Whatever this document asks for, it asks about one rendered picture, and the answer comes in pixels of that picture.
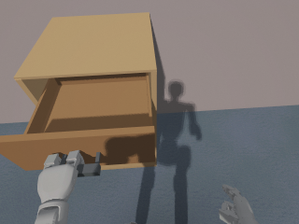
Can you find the robot left forearm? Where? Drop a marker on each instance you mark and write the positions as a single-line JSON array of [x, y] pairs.
[[52, 212]]

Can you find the handle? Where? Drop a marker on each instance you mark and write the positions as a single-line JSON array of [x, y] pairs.
[[88, 169]]

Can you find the cabinet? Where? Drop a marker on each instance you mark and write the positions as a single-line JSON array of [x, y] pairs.
[[93, 45]]

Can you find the right robot hand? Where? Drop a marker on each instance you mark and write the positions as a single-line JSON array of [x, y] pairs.
[[230, 213]]

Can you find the drawer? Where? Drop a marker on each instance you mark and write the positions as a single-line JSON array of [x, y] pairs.
[[110, 114]]

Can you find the left robot hand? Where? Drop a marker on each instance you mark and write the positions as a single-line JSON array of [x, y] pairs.
[[57, 181]]

